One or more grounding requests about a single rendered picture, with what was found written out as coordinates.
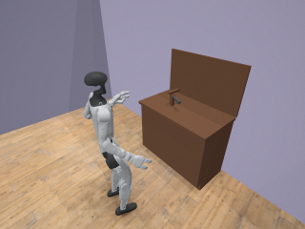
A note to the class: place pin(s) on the counter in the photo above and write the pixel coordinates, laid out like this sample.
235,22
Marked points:
192,137

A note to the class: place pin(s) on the left robot forearm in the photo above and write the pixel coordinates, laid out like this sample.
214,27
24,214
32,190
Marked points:
111,103

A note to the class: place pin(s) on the robot head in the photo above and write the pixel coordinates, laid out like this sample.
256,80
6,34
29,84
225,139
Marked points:
97,79

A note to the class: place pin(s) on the right robot forearm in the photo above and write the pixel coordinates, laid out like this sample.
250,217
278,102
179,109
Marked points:
113,149

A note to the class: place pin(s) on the robot left upper arm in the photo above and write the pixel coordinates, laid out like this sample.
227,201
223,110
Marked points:
86,112

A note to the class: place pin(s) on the robot left hand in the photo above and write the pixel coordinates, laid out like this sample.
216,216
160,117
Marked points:
119,100

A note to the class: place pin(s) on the tap lever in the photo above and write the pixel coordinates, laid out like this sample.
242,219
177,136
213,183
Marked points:
178,101

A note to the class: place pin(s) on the robot right hand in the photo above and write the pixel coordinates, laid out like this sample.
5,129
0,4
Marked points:
138,161

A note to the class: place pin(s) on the robot right upper arm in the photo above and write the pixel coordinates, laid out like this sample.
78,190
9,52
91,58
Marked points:
103,117

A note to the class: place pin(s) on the robot left foot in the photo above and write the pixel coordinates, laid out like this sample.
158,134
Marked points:
111,193

